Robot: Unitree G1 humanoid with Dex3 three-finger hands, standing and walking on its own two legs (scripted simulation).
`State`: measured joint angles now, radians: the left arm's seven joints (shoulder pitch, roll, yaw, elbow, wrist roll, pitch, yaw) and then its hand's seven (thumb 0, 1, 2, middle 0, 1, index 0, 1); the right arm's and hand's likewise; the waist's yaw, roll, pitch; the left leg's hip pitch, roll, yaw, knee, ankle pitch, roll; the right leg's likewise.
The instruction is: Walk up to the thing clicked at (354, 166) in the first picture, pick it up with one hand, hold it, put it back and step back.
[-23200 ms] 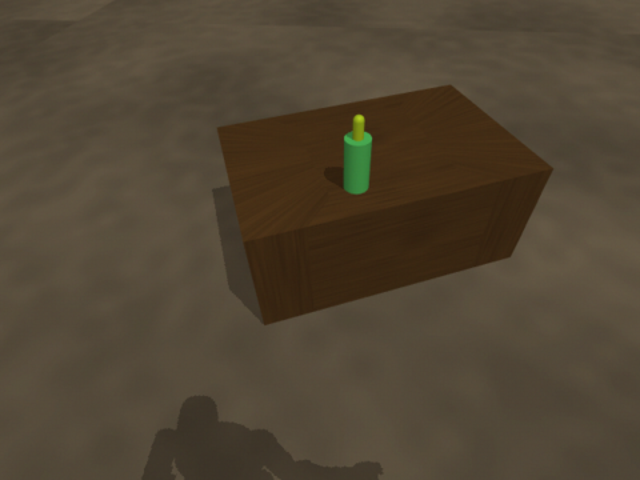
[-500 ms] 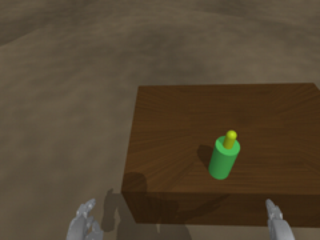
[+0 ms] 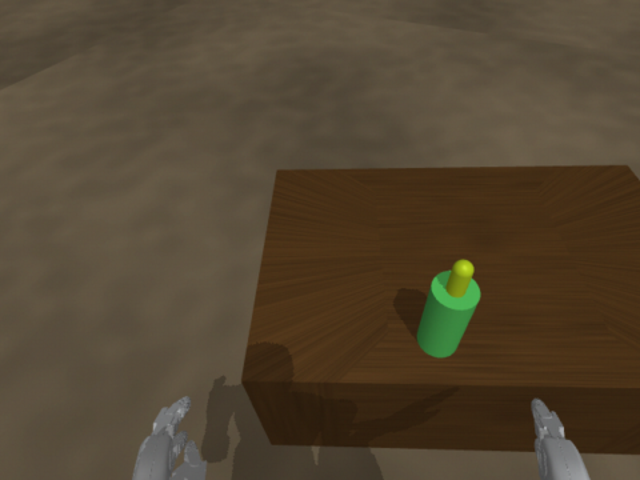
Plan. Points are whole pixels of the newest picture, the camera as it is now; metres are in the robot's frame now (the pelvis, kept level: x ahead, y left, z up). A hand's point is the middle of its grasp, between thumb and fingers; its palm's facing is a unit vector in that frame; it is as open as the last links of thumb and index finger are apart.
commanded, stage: home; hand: right
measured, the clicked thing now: (449, 306) +0.45 -0.19 -0.15
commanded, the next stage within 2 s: stand in 0.46 s
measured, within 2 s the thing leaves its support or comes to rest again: neither
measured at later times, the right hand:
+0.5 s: hand (502, 475) +0.17 -0.18 -0.06, palm faces +0.13 +0.95 -0.27, open 17.5 cm
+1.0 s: hand out of the picture +0.07 -0.26 -0.12, palm faces -0.03 +0.93 -0.36, open 9.6 cm
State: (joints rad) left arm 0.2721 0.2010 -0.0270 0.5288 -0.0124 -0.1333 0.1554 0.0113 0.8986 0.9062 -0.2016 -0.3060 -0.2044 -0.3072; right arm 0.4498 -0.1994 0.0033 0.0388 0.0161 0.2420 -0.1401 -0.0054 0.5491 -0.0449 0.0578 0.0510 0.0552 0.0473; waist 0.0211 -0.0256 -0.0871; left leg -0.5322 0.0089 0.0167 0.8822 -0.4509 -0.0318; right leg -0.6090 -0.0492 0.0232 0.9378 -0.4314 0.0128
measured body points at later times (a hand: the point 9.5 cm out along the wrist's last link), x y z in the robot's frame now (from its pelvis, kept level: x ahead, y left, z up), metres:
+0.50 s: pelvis +0.00 +0.00 +0.00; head +0.01 +0.00 +0.45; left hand +0.16 +0.24 -0.07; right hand +0.16 -0.23 -0.04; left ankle +0.00 +0.14 -0.69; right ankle +0.03 -0.12 -0.69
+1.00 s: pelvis +0.00 -0.01 +0.03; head +0.00 -0.01 +0.48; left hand +0.08 +0.29 -0.09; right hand +0.07 -0.30 -0.09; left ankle +0.00 +0.14 -0.69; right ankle +0.03 -0.12 -0.69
